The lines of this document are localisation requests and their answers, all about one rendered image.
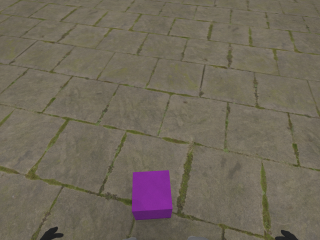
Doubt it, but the left robot hand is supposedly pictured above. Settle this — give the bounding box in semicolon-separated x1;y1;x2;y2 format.
40;226;64;240

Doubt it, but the right robot hand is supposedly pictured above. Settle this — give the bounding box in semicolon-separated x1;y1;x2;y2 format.
275;230;298;240

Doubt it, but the carton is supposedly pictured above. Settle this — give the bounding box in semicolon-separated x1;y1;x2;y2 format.
132;170;173;220

